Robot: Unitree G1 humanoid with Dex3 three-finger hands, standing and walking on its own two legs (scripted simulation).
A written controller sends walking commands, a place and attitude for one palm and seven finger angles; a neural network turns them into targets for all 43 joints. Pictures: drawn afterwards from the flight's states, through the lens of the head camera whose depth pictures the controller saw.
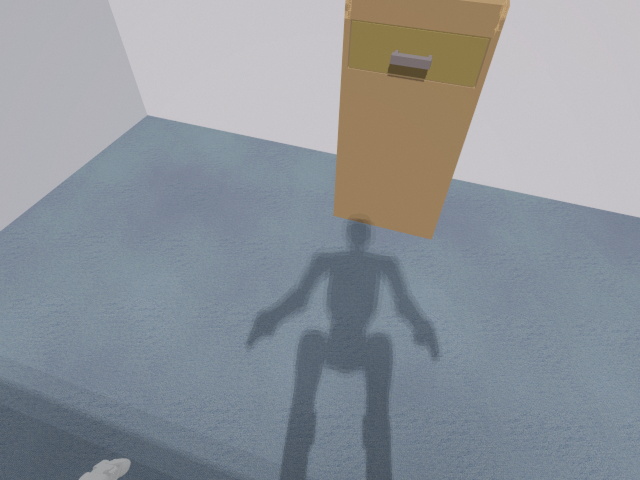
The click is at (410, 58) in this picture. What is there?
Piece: drawer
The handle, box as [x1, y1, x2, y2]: [390, 50, 431, 69]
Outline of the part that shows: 391,54 390,63 428,69 431,61 431,55 425,57 399,53 398,50 395,50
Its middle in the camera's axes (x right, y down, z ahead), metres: +0.28 -0.55 +1.17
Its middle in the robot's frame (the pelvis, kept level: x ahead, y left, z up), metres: +1.26 -0.22 +0.00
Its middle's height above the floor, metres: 0.77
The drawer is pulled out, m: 0.00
